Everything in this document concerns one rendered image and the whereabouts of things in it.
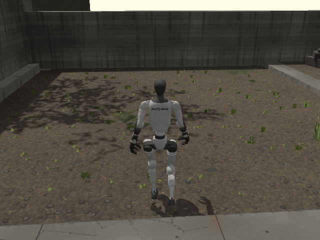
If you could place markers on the robot torso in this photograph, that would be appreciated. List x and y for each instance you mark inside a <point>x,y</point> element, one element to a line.
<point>160,120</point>

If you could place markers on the left robot hand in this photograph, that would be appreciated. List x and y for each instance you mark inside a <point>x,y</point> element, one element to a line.
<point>132,147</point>

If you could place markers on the robot left forearm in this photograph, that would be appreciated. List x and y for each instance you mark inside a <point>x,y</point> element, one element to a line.
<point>135,134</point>

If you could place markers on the left robot thigh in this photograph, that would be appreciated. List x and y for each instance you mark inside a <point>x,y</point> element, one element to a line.
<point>149,151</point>

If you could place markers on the right robot hand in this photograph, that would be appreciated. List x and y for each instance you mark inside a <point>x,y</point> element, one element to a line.
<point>182,138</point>

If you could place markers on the robot left upper arm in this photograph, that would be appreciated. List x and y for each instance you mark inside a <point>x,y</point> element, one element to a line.
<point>141,114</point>

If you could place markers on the robot right upper arm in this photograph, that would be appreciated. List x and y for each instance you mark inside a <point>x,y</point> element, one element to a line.
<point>178,113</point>

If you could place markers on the robot right forearm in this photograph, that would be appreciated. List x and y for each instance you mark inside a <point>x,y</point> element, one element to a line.
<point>184,131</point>

